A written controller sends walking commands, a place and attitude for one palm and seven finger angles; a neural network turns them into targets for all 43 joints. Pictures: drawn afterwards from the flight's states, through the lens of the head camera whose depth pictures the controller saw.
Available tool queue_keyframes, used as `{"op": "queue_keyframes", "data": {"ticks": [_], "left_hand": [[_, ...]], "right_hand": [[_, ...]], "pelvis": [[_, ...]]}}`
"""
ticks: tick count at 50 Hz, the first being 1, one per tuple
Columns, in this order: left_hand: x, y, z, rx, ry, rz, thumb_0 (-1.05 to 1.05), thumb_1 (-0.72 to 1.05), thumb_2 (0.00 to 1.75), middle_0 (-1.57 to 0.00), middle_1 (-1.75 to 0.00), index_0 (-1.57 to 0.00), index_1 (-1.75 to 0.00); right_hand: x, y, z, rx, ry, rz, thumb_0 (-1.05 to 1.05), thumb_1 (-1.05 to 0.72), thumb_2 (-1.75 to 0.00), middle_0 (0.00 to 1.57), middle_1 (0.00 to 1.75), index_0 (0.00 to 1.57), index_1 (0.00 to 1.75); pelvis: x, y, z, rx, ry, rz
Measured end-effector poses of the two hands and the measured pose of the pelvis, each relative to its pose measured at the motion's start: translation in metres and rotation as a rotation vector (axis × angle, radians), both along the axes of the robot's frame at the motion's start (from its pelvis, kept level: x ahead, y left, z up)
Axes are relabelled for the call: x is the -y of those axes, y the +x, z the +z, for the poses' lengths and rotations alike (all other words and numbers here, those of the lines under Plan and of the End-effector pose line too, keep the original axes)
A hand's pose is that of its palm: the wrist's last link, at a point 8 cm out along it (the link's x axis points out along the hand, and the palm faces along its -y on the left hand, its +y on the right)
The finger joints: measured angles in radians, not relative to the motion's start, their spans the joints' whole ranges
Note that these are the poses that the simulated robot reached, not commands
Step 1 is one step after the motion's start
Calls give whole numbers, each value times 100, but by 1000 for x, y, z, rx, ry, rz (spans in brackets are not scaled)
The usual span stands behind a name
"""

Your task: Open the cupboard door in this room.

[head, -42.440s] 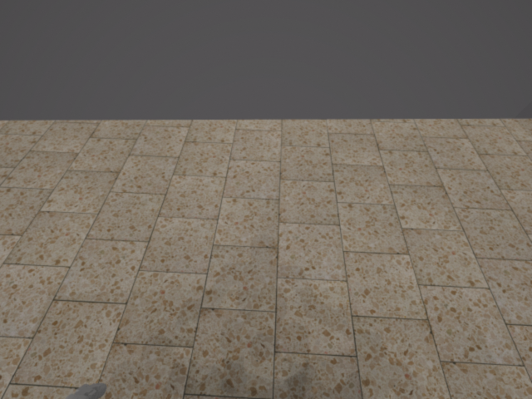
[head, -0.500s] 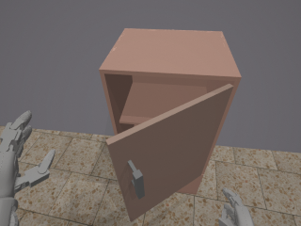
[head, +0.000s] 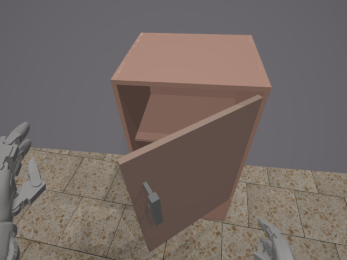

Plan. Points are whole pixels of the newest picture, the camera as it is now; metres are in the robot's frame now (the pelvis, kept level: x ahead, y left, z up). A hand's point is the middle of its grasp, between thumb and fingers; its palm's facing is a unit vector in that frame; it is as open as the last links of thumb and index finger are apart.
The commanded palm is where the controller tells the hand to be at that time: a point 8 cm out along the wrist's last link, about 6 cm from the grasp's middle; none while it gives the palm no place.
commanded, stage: step back with the hand held close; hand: left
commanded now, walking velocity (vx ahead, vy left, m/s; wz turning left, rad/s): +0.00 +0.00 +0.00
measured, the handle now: (152, 203) +0.27 +0.10 -0.04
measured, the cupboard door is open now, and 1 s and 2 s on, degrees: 39 39 39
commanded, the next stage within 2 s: stop stepping back and stand still in 1.36 s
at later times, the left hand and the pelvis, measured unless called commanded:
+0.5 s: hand (27, 195) +0.16 +0.28 +0.16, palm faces +0.37 -0.77 -0.52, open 7.4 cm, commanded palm +0.11 +0.32 +0.17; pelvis -0.04 +0.02 -0.01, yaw -1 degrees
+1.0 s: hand out of the picture +0.10 +0.28 +0.16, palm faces +0.47 -0.75 -0.47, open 7.4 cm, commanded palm +0.03 +0.32 +0.17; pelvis -0.10 +0.02 -0.02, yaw +1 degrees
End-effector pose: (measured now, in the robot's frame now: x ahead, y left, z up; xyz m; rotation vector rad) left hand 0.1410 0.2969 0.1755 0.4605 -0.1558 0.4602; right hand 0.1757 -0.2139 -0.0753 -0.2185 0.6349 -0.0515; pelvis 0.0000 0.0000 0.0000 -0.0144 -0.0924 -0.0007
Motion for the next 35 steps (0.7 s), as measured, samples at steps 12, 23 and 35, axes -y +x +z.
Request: {"op": "queue_keyframes", "data": {"ticks": [12,23,35], "left_hand": [[-9,8,-3,-19,58,-37,1,89,90,-21,-30,-21,-30],[-15,-11,3,-34,148,-106,1,88,90,-21,-30,-21,-30],[-16,-51,-3,43,135,-81,1,88,90,-21,-30,-21,-30]], "right_hand": [[9,-14,3,-41,-31,-44,2,-91,-90,20,30,20,30],[15,-48,2,-76,-60,-133,2,-91,-90,20,30,20,30],[2,-88,-6,-70,-57,-104,2,-91,-90,20,30,20,30]], "pelvis": [[-6,-12,1,-66,-4,-5],[-18,-35,-4,-85,17,-21],[-21,-73,-14,-83,6,-15]]}}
